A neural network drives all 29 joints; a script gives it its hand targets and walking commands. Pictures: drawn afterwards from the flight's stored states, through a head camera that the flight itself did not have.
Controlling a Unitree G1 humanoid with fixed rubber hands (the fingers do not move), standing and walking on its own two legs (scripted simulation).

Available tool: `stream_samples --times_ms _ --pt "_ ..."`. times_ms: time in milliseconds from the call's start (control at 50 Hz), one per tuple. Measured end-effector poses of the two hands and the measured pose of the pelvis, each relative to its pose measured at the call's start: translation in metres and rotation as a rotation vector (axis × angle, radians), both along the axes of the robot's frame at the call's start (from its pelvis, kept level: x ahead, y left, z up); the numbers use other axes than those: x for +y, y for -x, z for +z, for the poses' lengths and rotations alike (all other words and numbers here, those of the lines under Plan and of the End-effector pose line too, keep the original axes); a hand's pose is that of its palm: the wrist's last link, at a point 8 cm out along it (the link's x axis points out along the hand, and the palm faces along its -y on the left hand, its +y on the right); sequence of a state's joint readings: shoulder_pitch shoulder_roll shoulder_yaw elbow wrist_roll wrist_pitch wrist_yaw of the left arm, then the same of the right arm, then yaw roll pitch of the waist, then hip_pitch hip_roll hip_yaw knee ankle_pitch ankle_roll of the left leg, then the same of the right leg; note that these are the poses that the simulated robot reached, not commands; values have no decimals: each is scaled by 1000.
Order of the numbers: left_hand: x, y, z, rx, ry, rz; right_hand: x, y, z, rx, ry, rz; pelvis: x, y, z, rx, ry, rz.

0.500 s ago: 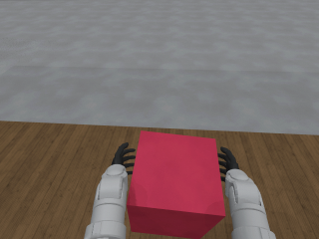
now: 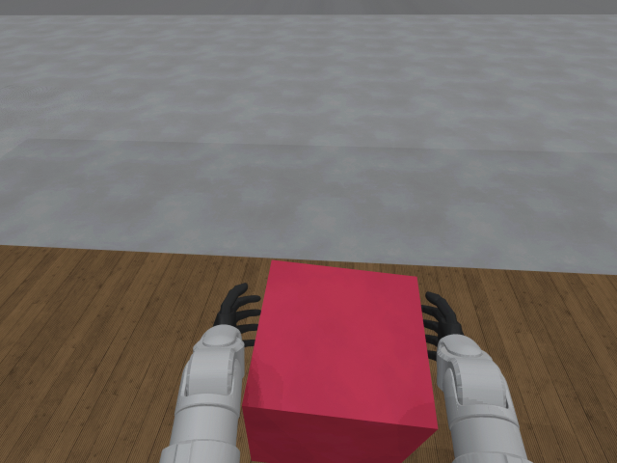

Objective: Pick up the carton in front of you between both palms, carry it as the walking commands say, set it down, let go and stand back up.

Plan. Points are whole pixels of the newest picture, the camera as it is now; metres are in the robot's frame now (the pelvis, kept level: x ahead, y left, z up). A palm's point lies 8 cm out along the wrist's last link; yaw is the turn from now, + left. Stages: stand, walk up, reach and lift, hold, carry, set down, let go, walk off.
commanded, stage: reach and lift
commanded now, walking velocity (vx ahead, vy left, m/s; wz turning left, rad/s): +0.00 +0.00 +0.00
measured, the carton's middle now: (330, 372) +0.29 +0.01 -0.04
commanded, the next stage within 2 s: hold in 0.06 s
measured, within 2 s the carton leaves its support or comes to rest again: neither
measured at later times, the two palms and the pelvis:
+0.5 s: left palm (222, 331) +0.28 +0.15 +0.06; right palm (452, 343) +0.28 -0.15 +0.05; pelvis -0.01 +0.00 +0.00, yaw +0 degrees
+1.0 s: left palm (223, 328) +0.29 +0.15 +0.06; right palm (453, 341) +0.28 -0.15 +0.05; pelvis -0.01 +0.00 +0.00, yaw -1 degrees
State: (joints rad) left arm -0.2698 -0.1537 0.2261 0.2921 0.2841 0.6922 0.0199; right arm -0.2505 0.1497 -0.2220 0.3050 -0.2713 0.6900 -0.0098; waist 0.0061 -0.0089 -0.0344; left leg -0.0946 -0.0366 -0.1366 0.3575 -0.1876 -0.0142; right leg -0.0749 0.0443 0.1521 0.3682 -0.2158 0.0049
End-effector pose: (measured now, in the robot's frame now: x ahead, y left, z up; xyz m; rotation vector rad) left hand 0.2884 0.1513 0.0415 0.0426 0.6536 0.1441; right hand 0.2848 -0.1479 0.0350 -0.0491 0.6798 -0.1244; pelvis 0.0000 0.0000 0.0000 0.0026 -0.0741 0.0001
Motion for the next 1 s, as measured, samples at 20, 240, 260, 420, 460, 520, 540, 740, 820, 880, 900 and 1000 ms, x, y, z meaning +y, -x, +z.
stream_samples --times_ms 20,240,260,420,460,520,540,740,820,880,900,1000 --pt "0 0 0 0 -1 -1 0 1 0 1 2 0 0 0 0 -1 0 0" --pt "1 5 18 -37 -1 4 1 5 18 -34 -7 -9 2 5 1 -29 1 -2" --pt "1 5 19 -34 -4 3 1 5 19 -31 -9 -9 2 6 0 -33 1 -3" --pt "2 8 17 -13 2 10 3 7 17 -8 -11 -11 3 11 -1 -49 2 -2" --pt "2 7 18 -16 -1 8 2 7 17 -11 -15 -15 3 12 -1 -46 2 -4" --pt "1 5 20 -24 3 7 2 7 18 -18 -14 -18 4 13 -1 -46 2 -4" --pt "1 5 21 -26 3 6 2 7 18 -20 -15 -20 4 13 -1 -47 2 -3" --pt "-1 3 20 -21 -5 -5 0 8 17 -14 -12 -23 4 10 0 -42 1 -6" --pt "0 2 21 -23 0 -2 0 6 18 -16 -14 -25 4 9 0 -44 1 -8" --pt "0 2 23 -28 -6 -1 1 5 19 -21 -17 -22 4 9 0 -44 1 -11" --pt "0 2 23 -30 -9 0 1 5 19 -21 -17 -20 4 8 0 -45 0 -12" --pt "0 3 22 -23 -8 2 1 5 19 -14 -14 -17 3 8 0 -47 0 -10"
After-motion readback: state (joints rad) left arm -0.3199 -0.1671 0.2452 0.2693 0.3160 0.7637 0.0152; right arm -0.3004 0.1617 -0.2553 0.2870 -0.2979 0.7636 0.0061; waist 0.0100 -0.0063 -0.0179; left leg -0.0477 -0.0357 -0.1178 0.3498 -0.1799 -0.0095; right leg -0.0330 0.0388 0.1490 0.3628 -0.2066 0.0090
